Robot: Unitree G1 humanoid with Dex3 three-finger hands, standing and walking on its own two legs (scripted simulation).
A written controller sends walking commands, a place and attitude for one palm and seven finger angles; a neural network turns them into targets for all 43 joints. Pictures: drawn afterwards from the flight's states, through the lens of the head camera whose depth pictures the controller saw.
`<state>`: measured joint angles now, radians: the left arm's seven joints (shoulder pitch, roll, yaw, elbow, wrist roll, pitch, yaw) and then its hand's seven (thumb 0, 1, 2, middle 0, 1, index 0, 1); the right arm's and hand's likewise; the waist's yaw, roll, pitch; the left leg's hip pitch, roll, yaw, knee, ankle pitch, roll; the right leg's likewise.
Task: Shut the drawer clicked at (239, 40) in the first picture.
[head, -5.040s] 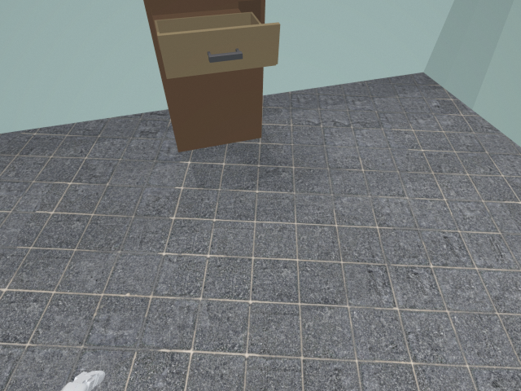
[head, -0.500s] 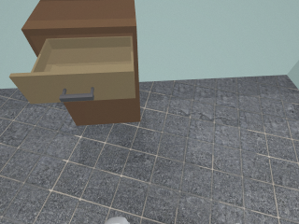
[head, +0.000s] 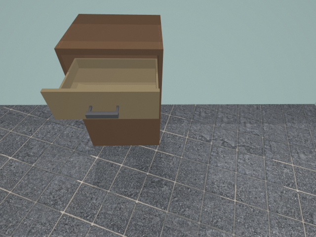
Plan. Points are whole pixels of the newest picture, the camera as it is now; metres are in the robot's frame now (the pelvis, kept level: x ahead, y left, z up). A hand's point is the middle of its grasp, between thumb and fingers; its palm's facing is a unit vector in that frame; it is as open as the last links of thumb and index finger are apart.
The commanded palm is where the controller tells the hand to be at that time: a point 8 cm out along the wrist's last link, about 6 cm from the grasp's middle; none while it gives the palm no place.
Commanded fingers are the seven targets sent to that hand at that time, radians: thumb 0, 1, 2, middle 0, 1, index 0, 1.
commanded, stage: take the last steps up to it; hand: left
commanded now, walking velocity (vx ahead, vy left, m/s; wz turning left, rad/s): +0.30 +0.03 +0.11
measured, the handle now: (103, 111) +0.60 +0.25 -0.09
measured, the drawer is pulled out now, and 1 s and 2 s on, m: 0.27 0.27 0.27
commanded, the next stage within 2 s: come to a stop and stand still in 0.78 s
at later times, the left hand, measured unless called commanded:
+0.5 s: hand out of the picture +0.00 +0.19 -0.19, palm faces +0.19 -0.97 -0.13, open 7.4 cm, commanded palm none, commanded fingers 0.00 0.90 0.90 -0.20 -0.30 -0.20 -0.30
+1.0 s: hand (91, 172) +0.37 +0.25 -0.17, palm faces +0.01 -0.98 -0.20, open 7.4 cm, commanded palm none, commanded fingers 0.00 0.90 0.90 -0.20 -0.30 -0.20 -0.30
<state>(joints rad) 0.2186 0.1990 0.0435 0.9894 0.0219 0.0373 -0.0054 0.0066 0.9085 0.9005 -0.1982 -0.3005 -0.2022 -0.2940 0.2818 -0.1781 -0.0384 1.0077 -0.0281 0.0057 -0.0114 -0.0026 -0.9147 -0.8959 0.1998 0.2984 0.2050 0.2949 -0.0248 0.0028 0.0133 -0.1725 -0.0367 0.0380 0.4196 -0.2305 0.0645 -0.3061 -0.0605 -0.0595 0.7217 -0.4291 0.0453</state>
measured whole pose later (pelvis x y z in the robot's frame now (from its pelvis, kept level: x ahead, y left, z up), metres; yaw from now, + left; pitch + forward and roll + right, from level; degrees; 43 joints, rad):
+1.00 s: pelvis +0.27 +0.08 -0.01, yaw +1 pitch -2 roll +1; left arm 0.13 0.16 0.04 1.02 0.02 0.00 0.01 0.00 0.91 0.90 -0.20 -0.30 -0.20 -0.29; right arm 0.39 -0.10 -0.02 1.13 -0.03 -0.04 -0.03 0.00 -0.91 -0.90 0.20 0.30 0.20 0.29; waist -0.05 -0.01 0.06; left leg -0.02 0.00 0.19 0.41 -0.35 0.03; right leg -0.40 -0.07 -0.08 0.63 -0.17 -0.01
